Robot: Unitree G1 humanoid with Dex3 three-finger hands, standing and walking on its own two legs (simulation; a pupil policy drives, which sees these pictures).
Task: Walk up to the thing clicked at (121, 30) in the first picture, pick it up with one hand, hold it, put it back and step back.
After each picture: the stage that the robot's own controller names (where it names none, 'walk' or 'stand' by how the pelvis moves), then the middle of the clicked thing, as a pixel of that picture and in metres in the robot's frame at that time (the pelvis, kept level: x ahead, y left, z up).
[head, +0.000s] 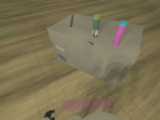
stand; (119, 34) +0.86 -0.23 +0.06
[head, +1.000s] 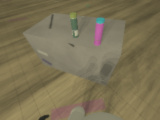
walk; (98, 33) +0.77 +0.03 +0.08
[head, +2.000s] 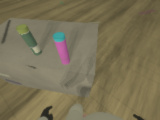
stand; (62, 50) +0.46 +0.26 +0.09
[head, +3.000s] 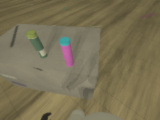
stand; (67, 53) +0.48 +0.22 +0.07
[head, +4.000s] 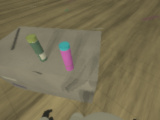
stand; (67, 58) +0.45 +0.22 +0.06
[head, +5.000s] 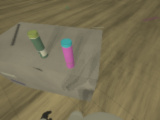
stand; (68, 55) +0.47 +0.22 +0.06
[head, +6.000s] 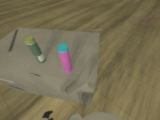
stand; (65, 60) +0.44 +0.23 +0.06
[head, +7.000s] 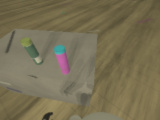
stand; (63, 61) +0.43 +0.25 +0.05
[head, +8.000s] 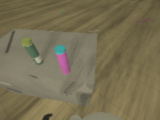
stand; (63, 61) +0.43 +0.24 +0.05
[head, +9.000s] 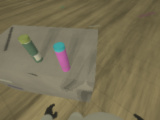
rise first; (63, 59) +0.43 +0.24 +0.06
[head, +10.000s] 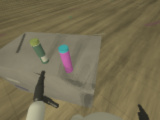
rise first; (66, 60) +0.44 +0.26 +0.06
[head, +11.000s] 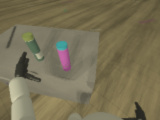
go down; (64, 57) +0.45 +0.23 +0.07
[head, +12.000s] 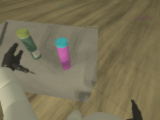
go down; (64, 56) +0.44 +0.22 +0.08
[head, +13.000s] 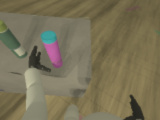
close in; (54, 52) +0.43 +0.24 +0.11
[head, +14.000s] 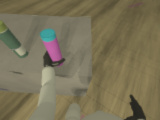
close; (54, 50) +0.44 +0.24 +0.12
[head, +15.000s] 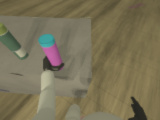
close; (53, 55) +0.40 +0.24 +0.12
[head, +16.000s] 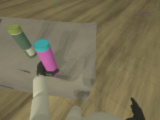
lift; (48, 60) +0.36 +0.29 +0.12
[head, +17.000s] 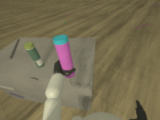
lift; (65, 58) +0.34 +0.18 +0.21
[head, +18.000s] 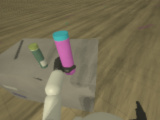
hold; (66, 55) +0.33 +0.18 +0.24
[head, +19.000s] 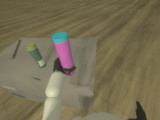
crouch; (65, 56) +0.33 +0.17 +0.23
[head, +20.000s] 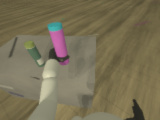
crouch; (60, 46) +0.41 +0.22 +0.23
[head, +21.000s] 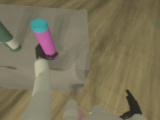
lower; (47, 43) +0.47 +0.26 +0.13
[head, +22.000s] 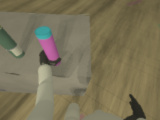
lower; (50, 49) +0.44 +0.25 +0.12
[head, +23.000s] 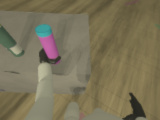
lower; (50, 48) +0.45 +0.25 +0.12
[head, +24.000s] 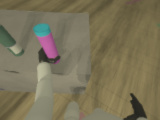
lower; (49, 47) +0.45 +0.26 +0.13
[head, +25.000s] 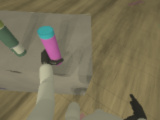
draw back; (52, 49) +0.44 +0.25 +0.13
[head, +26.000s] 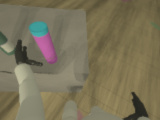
rise; (47, 47) +0.44 +0.25 +0.13
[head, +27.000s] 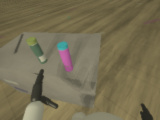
sink last; (66, 58) +0.44 +0.25 +0.09
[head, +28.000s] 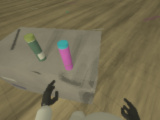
stand; (66, 57) +0.44 +0.24 +0.08
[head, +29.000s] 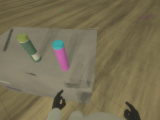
stand; (62, 57) +0.44 +0.25 +0.08
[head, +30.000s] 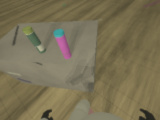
walk; (63, 45) +0.54 +0.28 +0.09
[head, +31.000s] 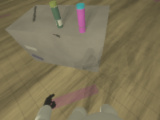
walk; (81, 19) +0.86 +0.15 +0.09
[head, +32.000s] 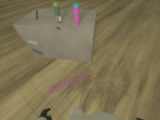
stand; (76, 15) +1.19 +0.28 +0.08
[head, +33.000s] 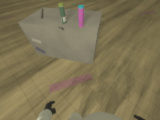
stand; (81, 16) +1.18 +0.22 +0.07
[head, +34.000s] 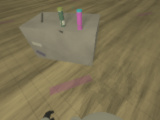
stand; (79, 20) +1.18 +0.24 +0.05
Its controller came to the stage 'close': yes
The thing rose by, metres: 0.23
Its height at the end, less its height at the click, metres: +0.00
